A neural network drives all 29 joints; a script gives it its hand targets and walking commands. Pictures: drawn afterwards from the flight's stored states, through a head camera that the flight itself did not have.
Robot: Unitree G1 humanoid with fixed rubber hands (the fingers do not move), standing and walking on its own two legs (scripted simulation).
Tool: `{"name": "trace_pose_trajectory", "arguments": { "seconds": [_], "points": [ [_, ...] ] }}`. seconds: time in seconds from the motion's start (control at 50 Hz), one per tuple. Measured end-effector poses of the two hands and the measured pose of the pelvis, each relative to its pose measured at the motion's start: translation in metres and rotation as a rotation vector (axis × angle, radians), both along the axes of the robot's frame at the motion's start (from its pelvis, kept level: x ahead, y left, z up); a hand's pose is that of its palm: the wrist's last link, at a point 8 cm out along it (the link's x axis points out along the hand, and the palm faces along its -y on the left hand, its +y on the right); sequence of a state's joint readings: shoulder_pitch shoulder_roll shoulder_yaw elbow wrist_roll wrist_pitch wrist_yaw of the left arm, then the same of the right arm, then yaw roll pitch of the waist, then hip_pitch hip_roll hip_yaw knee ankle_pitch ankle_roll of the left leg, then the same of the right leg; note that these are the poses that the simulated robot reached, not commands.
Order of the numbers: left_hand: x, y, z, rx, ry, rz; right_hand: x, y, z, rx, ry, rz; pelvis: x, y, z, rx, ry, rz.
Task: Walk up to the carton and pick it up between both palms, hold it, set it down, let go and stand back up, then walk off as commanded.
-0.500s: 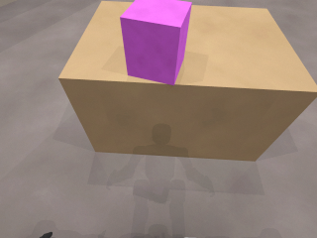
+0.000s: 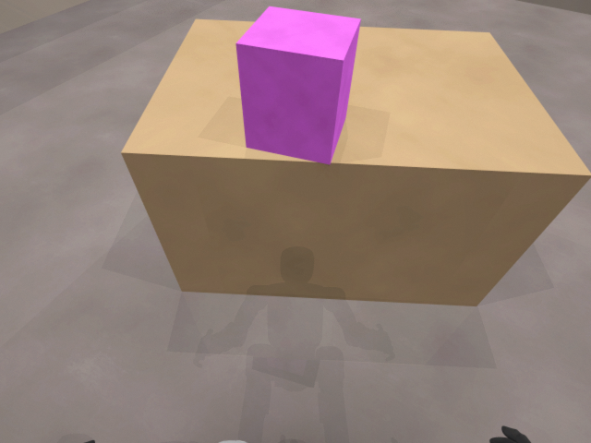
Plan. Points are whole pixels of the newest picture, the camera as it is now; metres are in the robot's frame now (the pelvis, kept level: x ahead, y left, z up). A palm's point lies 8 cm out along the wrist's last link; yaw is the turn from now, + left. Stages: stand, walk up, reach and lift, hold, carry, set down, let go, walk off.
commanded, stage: walk off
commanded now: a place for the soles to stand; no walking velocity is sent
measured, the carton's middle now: (300, 87) +0.83 +0.01 +0.04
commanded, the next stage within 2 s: stand in 0.22 s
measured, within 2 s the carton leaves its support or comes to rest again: neither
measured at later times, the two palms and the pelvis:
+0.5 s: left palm out of the picture +0.08 +0.30 -0.10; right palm out of the picture +0.11 -0.32 -0.09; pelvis +0.01 +0.00 +0.00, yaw +0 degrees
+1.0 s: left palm out of the picture +0.08 +0.30 -0.09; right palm out of the picture +0.10 -0.32 -0.09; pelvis +0.01 +0.00 +0.01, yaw +0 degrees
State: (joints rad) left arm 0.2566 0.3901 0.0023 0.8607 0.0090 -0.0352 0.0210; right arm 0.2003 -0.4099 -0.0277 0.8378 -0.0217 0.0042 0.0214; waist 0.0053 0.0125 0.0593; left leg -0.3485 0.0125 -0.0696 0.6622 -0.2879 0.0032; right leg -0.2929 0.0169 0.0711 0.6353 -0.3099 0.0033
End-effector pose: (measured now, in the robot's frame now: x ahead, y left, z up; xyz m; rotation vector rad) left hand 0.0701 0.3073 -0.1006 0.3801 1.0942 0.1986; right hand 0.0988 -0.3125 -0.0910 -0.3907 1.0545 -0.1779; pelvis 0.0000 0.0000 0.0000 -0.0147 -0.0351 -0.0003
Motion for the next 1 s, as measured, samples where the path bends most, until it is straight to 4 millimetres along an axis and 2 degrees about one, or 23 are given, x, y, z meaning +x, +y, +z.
{"name": "trace_pose_trajectory", "arguments": {
  "seconds": [0.38, 1.0],
  "points": [
    [0.012, -0.004, 0.004, -0.007, -0.01, -0.005, 0.012, -0.003, 0.001, 0.011, -0.018, -0.009, 0.009, -0.003, 0.002, 0.005, 0.015, -0.002],
    [0.008, -0.003, 0.01, -0.012, -0.009, -0.001, 0.004, -0.005, 0.005, 0.008, 0.001, -0.029, 0.006, -0.003, 0.009, 0.003, 0.043, -0.003]
  ]
}}
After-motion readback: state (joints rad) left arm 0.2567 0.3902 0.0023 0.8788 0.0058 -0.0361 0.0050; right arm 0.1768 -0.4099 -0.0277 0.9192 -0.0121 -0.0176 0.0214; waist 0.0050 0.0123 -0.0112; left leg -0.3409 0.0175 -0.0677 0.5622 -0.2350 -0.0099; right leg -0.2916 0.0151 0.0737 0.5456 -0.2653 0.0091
